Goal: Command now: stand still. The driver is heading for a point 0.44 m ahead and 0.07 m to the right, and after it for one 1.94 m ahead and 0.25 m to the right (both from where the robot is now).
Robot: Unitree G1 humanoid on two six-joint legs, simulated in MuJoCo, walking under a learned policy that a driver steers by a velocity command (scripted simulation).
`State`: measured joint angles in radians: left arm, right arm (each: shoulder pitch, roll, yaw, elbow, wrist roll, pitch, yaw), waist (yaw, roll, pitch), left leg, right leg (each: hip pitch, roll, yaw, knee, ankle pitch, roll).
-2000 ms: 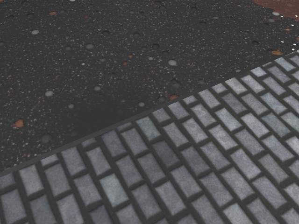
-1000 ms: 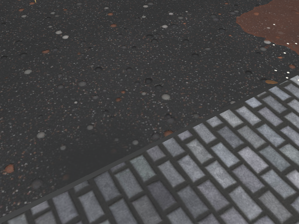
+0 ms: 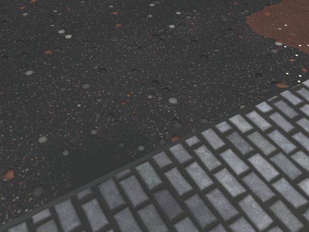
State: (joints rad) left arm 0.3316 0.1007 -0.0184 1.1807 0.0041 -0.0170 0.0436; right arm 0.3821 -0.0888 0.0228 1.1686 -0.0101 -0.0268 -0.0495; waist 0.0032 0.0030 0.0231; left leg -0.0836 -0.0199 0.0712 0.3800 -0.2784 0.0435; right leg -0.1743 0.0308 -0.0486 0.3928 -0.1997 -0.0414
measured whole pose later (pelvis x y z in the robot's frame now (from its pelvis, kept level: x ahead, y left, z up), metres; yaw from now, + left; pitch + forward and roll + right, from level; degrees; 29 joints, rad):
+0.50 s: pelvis +0.05 -0.01 +0.00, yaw +0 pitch +0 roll +1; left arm 0.30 0.14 0.02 1.08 0.03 -0.04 -0.01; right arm 0.53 -0.15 -0.04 1.17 -0.03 -0.05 -0.03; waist -0.04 0.03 0.00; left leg 0.00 -0.03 0.07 0.32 -0.33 0.04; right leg -0.40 -0.03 -0.07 0.78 -0.38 -0.07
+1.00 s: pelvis +0.28 -0.06 -0.01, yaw +0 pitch +1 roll -1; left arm 0.52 0.12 0.02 1.11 0.02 -0.11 0.01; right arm 0.05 -0.17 -0.04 0.93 -0.02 -0.04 0.04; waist 0.05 0.03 0.05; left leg -0.63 0.06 0.09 0.68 -0.04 0.06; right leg 0.11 0.06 -0.09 0.17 -0.30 -0.06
